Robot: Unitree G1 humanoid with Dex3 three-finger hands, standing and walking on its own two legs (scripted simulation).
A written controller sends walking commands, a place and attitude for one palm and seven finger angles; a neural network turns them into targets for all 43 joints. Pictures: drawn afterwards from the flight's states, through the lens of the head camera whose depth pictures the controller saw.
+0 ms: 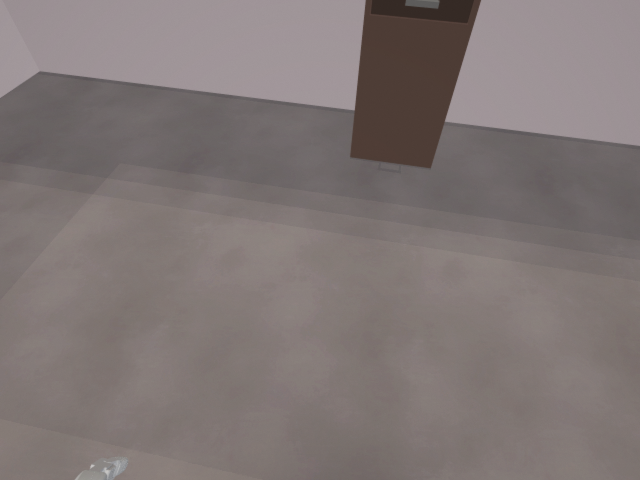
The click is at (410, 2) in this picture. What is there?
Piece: drawer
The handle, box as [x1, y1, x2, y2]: [405, 0, 439, 8]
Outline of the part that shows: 405,5 437,8 439,1 406,0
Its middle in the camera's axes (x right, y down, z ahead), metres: +0.37 -0.88 +1.42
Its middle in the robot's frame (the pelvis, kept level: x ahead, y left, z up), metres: +1.68 -0.29 +0.00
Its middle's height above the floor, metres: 0.77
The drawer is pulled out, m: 0.00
